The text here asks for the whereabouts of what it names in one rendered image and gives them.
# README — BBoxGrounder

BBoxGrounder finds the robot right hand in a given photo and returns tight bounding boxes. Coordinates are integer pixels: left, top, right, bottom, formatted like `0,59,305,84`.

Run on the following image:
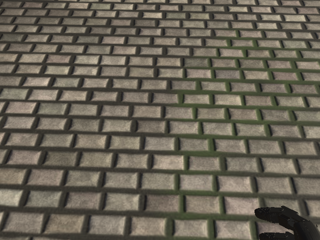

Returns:
254,206,320,240

